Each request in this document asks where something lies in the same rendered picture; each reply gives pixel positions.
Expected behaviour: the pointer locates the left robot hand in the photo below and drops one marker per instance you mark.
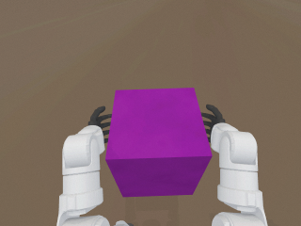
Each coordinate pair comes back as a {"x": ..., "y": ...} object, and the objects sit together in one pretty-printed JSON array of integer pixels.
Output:
[{"x": 96, "y": 120}]

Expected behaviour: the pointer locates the right robot forearm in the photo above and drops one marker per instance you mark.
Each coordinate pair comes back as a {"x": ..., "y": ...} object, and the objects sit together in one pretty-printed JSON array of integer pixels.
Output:
[{"x": 238, "y": 160}]

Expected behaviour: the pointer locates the robot left upper arm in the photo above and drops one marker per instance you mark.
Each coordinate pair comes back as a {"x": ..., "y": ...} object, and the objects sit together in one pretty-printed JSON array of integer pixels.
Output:
[{"x": 86, "y": 221}]

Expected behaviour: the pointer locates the right robot hand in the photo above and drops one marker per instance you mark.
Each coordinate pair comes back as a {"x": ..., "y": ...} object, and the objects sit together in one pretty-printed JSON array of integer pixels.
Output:
[{"x": 215, "y": 119}]

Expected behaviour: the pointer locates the left robot forearm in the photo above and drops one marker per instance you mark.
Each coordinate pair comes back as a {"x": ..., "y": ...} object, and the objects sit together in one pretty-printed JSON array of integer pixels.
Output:
[{"x": 80, "y": 166}]

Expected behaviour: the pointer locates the robot right upper arm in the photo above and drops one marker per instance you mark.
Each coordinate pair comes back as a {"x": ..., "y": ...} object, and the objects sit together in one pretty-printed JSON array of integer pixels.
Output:
[{"x": 236, "y": 219}]

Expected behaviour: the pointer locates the carton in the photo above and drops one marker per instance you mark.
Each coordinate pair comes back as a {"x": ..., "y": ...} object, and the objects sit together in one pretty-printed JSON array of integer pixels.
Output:
[{"x": 157, "y": 143}]

